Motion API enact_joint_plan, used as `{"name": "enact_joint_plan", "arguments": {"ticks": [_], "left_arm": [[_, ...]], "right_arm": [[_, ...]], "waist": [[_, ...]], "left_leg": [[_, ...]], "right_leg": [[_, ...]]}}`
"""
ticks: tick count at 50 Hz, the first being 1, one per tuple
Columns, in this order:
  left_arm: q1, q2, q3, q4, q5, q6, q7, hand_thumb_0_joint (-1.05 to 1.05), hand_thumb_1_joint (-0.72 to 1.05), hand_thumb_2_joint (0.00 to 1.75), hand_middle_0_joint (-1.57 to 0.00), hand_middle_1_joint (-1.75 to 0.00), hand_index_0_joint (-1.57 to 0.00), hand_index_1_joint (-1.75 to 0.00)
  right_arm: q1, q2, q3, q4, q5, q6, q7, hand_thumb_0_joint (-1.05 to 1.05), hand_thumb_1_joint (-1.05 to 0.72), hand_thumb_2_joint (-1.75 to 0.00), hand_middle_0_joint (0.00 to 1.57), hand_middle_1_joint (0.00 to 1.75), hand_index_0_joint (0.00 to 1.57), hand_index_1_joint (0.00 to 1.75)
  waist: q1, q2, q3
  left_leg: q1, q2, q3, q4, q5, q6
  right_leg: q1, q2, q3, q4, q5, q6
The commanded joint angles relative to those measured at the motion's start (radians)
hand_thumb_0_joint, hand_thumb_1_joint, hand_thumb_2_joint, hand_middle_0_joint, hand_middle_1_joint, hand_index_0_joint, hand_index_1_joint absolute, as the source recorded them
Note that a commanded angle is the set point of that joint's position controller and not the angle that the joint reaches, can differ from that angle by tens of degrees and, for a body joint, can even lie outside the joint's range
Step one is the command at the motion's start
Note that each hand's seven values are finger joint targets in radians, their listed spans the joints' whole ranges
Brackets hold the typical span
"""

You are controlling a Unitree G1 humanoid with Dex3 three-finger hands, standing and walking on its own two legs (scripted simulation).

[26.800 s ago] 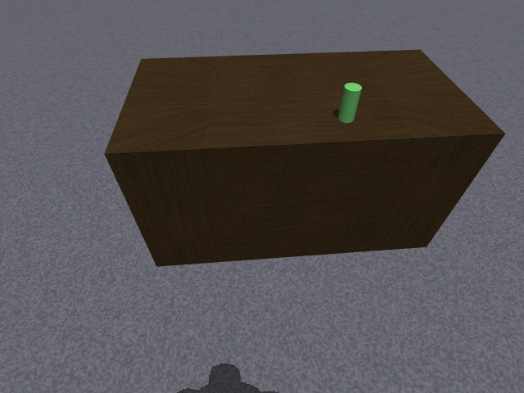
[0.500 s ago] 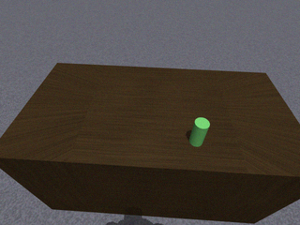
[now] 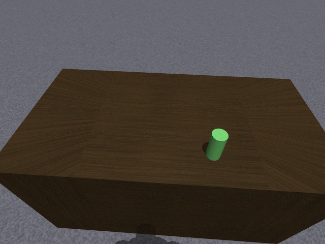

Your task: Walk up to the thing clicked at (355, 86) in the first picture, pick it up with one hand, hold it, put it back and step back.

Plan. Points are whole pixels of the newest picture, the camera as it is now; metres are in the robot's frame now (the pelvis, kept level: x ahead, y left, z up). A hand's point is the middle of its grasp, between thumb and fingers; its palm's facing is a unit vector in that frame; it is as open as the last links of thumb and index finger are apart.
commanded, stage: stand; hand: right
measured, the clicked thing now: (216, 145) +0.46 -0.17 -0.07
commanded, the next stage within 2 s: none
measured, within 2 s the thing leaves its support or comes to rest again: neither
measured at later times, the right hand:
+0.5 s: hand out of the picture +0.07 -0.25 -0.15, palm faces -0.01 +0.94 -0.35, open 7.4 cm
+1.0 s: hand out of the picture +0.07 -0.25 -0.15, palm faces -0.02 +0.94 -0.34, open 7.4 cm
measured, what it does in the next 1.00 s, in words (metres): stands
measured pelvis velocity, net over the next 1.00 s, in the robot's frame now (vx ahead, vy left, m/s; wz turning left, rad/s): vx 0.00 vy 0.00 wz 0.01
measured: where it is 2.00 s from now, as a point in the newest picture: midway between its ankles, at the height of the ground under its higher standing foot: outside the picture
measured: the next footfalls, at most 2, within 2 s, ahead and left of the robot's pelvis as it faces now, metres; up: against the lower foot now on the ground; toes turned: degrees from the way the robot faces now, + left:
none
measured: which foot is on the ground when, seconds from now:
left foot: down 0.00-1.00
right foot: down 0.00-1.00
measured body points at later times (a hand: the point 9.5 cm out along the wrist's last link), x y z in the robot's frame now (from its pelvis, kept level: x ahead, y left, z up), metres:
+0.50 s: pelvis +0.00 +0.00 +0.00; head +0.01 +0.01 +0.45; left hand +0.07 +0.30 -0.14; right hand +0.07 -0.30 -0.13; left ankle +0.03 +0.12 -0.75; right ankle -0.04 -0.14 -0.75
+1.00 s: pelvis +0.00 +0.00 +0.00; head +0.00 +0.01 +0.45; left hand +0.06 +0.31 -0.13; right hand +0.08 -0.30 -0.13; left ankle +0.03 +0.12 -0.75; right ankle -0.04 -0.14 -0.75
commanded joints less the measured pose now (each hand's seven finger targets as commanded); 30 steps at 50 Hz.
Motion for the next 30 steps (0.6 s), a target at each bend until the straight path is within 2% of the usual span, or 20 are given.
{"name": "enact_joint_plan", "arguments": {"ticks": [1,3,5,10,13,17,22,27,30], "left_arm": [[-0.022,0.205,0.04,-0.056,0.002,-0.019,0.013,0.0,0.9,0.9,-0.2,-0.3,-0.2,-0.3],[-0.013,0.201,0.037,-0.053,0.005,-0.019,0.014,0.0,0.9,0.9,-0.2,-0.3,-0.2,-0.3],[-0.02,0.208,0.038,-0.058,0.004,-0.022,0.015,0.0,0.9,0.9,-0.2,-0.3,-0.2,-0.3],[-0.02,0.21,0.039,-0.057,0.003,-0.023,0.016,0.0,0.9,0.9,-0.2,-0.3,-0.2,-0.3],[-0.021,0.21,0.039,-0.061,0.004,-0.025,0.016,0.0,0.9,0.9,-0.2,-0.3,-0.2,-0.3],[-0.019,0.211,0.04,-0.059,0.003,-0.023,0.015,0.0,0.9,0.9,-0.2,-0.3,-0.2,-0.3],[-0.015,0.209,0.04,-0.054,0.004,-0.019,0.013,0.0,0.9,0.9,-0.2,-0.3,-0.2,-0.3],[-0.009,0.205,0.039,-0.061,0.004,-0.023,0.014,0.0,0.9,0.9,-0.2,-0.3,-0.2,-0.3],[-0.014,0.204,0.038,-0.059,0.003,-0.022,0.015,0.0,0.9,0.9,-0.2,-0.3,-0.2,-0.3]], "right_arm": [[-0.033,-0.216,-0.042,-0.052,0.0,-0.021,-0.019,0.0,-0.9,-0.9,0.2,0.3,0.2,0.3],[-0.043,-0.218,-0.044,-0.052,0.002,-0.019,-0.018,0.0,-0.9,-0.9,0.2,0.3,0.2,0.3],[-0.038,-0.214,-0.044,-0.052,0.001,-0.018,-0.016,0.0,-0.9,-0.9,0.2,0.3,0.2,0.3],[-0.04,-0.212,-0.045,-0.053,0.001,-0.017,-0.015,0.0,-0.9,-0.9,0.2,0.3,0.2,0.3],[-0.04,-0.213,-0.045,-0.053,0.002,-0.019,-0.015,0.0,-0.9,-0.9,0.2,0.3,0.2,0.3],[-0.043,-0.212,-0.044,-0.052,0.002,-0.02,-0.017,0.0,-0.9,-0.9,0.2,0.3,0.2,0.3],[-0.036,-0.213,-0.045,-0.048,0.002,-0.016,-0.015,0.0,-0.9,-0.9,0.2,0.3,0.2,0.3],[-0.046,-0.213,-0.046,-0.053,0.002,-0.021,-0.015,0.0,-0.9,-0.9,0.2,0.3,0.2,0.3],[-0.039,-0.213,-0.045,-0.05,0.003,-0.019,-0.016,0.0,-0.9,-0.9,0.2,0.3,0.2,0.3]], "waist": [[0.006,0.007,-0.059],[0.008,-0.003,-0.048],[0.005,-0.014,-0.06],[0.002,-0.003,-0.048],[0.003,-0.002,-0.069],[0.004,0.003,-0.061],[0.002,0.007,-0.025],[0.01,-0.002,-0.073],[0.004,0.001,-0.04]], "left_leg": [[0.067,0.11,-0.103,-0.044,0.167,0.025],[0.074,0.112,-0.108,-0.046,0.125,0.029],[0.082,0.112,-0.106,-0.039,0.16,0.03],[0.073,0.108,-0.104,-0.045,0.143,0.028],[0.088,0.114,-0.103,-0.033,0.185,0.029],[0.086,0.114,-0.101,-0.038,0.187,0.028],[0.049,0.105,-0.11,-0.066,0.07,0.026],[0.085,0.115,-0.108,-0.038,0.194,0.033],[0.066,0.109,-0.112,-0.056,0.141,0.028]], "right_leg": [[-0.054,-0.109,0.067,-0.058,0.147,-0.038],[-0.074,-0.109,0.065,-0.069,0.108,-0.039],[-0.071,-0.111,0.066,-0.069,0.14,-0.04],[-0.07,-0.11,0.067,-0.072,0.13,-0.04],[-0.059,-0.113,0.066,-0.065,0.165,-0.038],[-0.058,-0.113,0.066,-0.061,0.162,-0.04],[-0.076,-0.108,0.066,-0.076,0.07,-0.044],[-0.054,-0.113,0.06,-0.062,0.159,-0.04],[-0.072,-0.109,0.06,-0.066,0.106,-0.039]]}}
